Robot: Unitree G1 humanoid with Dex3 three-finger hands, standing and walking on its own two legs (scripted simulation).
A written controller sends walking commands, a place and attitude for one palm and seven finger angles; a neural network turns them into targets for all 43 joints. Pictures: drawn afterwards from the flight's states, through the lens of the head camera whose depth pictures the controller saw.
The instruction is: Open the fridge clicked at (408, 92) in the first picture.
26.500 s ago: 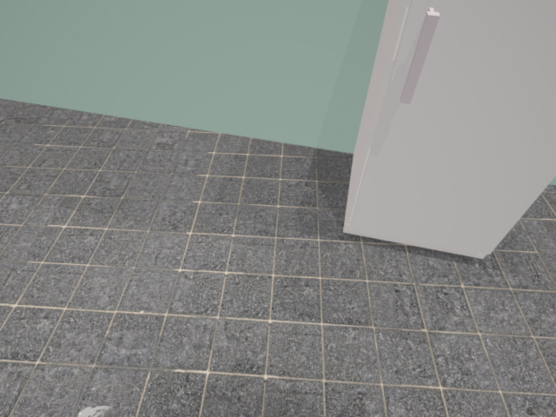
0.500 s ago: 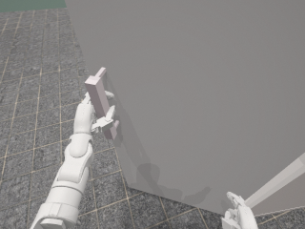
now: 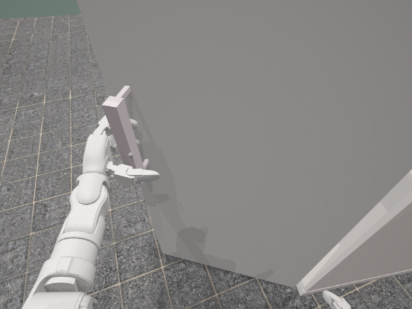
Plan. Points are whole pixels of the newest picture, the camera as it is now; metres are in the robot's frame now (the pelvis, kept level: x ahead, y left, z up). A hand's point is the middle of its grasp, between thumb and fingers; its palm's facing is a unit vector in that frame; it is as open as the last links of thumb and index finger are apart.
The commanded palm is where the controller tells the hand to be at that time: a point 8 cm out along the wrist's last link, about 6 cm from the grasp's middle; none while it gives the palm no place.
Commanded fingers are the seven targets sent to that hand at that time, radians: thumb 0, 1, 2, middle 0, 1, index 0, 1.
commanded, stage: loosen the grip on the handle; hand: left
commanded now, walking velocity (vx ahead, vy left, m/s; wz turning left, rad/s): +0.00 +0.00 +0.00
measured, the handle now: (132, 139) +0.43 +0.17 +0.10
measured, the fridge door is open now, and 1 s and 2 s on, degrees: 66 66 66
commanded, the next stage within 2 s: slip the hand off the handle in 0.20 s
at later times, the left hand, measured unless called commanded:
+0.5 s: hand (107, 157) +0.38 +0.21 +0.10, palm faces +0.15 -0.98 -0.16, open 14.7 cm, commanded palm +0.35 +0.26 +0.11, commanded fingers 0.00 -0.55 0.20 -0.25 -1.15 -0.25 -1.15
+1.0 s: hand (78, 161) +0.36 +0.27 +0.10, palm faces +0.14 -0.98 -0.16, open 14.7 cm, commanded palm +0.31 +0.31 +0.11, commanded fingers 0.00 -0.55 0.20 -0.25 -1.15 -0.25 -1.15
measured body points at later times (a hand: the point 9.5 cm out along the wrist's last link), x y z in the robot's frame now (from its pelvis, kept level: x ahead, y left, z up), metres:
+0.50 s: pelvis +0.02 +0.01 +0.00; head +0.04 +0.00 +0.45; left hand +0.36 +0.27 +0.11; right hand +0.17 -0.24 -0.10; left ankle +0.04 +0.13 -0.73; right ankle +0.02 -0.10 -0.73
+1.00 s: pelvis +0.02 +0.02 -0.01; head +0.04 +0.02 +0.44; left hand +0.35 +0.32 +0.11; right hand +0.15 -0.23 -0.11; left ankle +0.04 +0.13 -0.73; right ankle +0.02 -0.10 -0.73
